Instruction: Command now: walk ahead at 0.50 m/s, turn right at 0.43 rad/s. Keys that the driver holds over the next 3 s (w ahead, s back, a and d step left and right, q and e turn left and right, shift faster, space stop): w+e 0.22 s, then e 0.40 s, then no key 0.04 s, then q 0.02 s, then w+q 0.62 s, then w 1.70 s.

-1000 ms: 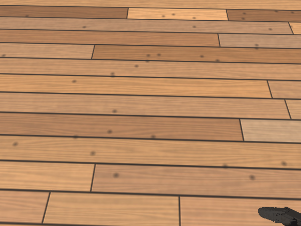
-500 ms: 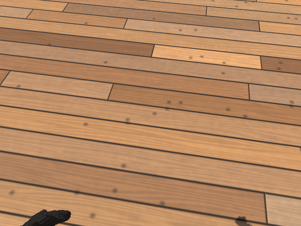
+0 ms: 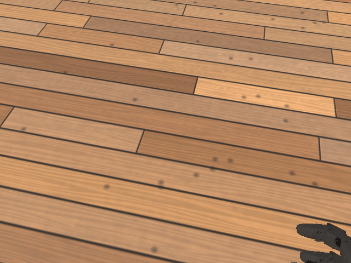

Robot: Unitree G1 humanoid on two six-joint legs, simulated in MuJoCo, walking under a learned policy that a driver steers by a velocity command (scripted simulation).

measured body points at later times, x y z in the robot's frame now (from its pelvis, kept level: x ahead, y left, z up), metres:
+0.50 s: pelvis +0.22 -0.05 -0.01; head +0.27 -0.08 +0.43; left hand +0.49 +0.15 -0.08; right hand +0.22 -0.36 -0.13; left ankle +0.12 +0.13 -0.65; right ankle +0.31 -0.16 -0.73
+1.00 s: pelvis +0.34 -0.04 +0.01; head +0.35 -0.02 +0.46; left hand +0.59 +0.14 -0.09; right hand +0.30 -0.33 -0.10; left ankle +0.36 +0.06 -0.73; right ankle +0.31 -0.16 -0.70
